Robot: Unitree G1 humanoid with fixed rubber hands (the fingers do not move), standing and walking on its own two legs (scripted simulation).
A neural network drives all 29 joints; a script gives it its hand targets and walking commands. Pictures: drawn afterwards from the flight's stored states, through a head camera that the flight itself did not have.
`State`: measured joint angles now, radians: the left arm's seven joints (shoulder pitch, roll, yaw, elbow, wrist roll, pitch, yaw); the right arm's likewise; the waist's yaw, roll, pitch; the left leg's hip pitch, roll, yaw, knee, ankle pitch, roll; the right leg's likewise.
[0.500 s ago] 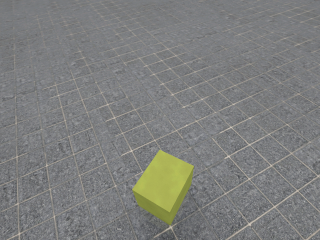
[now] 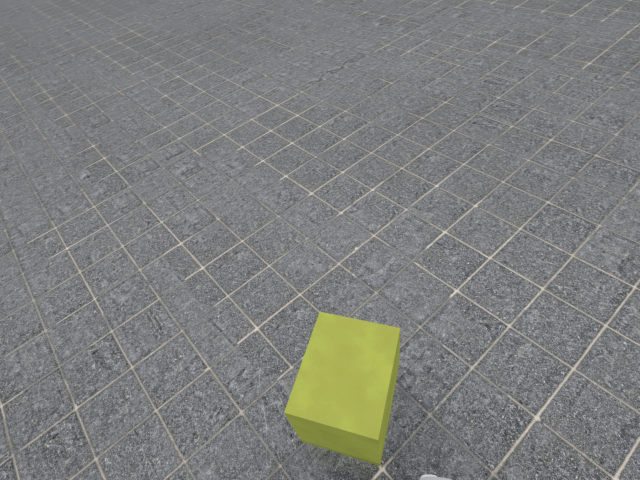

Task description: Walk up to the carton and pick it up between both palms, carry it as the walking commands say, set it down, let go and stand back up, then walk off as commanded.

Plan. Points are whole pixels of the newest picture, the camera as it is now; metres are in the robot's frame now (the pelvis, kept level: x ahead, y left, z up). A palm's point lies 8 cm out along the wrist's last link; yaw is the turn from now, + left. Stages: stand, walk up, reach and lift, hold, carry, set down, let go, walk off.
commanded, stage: walk up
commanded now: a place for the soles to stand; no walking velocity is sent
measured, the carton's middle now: (349, 386) +0.48 +0.03 -0.60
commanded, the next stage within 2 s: none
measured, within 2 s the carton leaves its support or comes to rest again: neither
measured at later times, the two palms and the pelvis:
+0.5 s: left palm out of the picture +0.19 +0.52 -0.09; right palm out of the picture +0.13 -0.15 -0.11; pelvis +0.07 +0.18 -0.02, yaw -9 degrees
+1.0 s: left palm (32, 402) +0.29 +0.50 -0.09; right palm out of the picture +0.03 -0.06 -0.09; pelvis +0.09 +0.25 +0.02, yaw -21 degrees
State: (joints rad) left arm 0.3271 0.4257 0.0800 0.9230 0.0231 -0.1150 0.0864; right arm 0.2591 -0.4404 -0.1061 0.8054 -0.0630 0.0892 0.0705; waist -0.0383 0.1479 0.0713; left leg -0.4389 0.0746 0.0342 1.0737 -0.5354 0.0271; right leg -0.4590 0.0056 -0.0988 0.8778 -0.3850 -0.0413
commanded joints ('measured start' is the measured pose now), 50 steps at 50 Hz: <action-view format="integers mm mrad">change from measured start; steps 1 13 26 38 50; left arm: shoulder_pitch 165 -90 78 -148 -170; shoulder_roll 423 426 244 193 164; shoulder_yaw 103 61 22 -15 -6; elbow -66 -129 -70 -44 16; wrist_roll -13 13 -17 -37 -24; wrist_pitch -9 -4 -6 62 95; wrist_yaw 55 49 -18 -26 -31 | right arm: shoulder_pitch -192 45 -162 -30 -114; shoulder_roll -265 -213 -251 -227 -198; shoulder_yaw -73 -102 -23 -6 0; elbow -191 -152 -152 70 92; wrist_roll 9 13 44 40 44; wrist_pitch -30 -42 -85 -138 -112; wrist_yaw -16 12 -61 -107 -115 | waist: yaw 98 -86 90 0 36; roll -167 -246 10 -60 -63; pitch -37 -63 -172 -61 -46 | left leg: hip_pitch -462 160 -55 373 197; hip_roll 62 -11 238 273 272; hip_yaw -199 15 -167 -231 -41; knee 231 -187 -314 -587 -590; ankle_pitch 38 122 413 899 791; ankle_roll -33 -10 141 3 -18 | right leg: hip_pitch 363 -214 190 -235 162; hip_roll -438 -235 -20 -32 -38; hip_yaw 752 268 84 138 39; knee -448 -130 -92 149 -177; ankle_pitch -25 100 5 -90 35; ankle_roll -247 -116 -51 3 -36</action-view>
